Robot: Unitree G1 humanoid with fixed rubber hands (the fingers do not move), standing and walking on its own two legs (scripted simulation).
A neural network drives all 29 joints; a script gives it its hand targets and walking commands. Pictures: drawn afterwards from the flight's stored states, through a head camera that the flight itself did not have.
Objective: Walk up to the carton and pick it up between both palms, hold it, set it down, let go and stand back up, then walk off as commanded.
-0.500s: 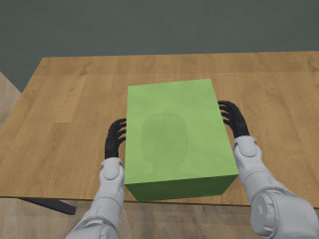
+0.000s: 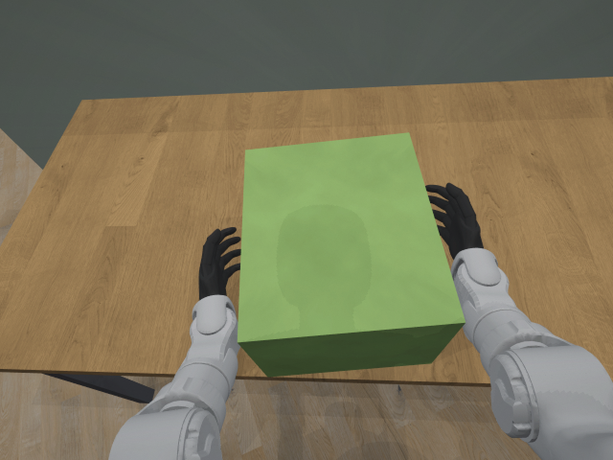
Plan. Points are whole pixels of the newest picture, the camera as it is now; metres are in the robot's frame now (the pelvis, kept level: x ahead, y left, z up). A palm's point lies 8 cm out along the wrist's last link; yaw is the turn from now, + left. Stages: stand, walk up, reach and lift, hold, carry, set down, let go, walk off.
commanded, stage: set down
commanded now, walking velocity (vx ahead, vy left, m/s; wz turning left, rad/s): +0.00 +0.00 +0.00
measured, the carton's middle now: (337, 256) +0.41 +0.02 -0.03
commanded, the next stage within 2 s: none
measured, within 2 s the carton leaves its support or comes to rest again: neither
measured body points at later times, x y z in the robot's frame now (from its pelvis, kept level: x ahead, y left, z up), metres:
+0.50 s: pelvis -0.02 +0.00 -0.01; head +0.07 -0.03 +0.43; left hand +0.35 +0.21 -0.01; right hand +0.43 -0.19 +0.00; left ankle +0.00 +0.13 -0.73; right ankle -0.03 -0.11 -0.73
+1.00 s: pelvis -0.04 +0.00 -0.01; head +0.02 -0.01 +0.44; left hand +0.29 +0.22 -0.01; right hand +0.35 -0.24 -0.01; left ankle +0.00 +0.13 -0.73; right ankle -0.03 -0.11 -0.73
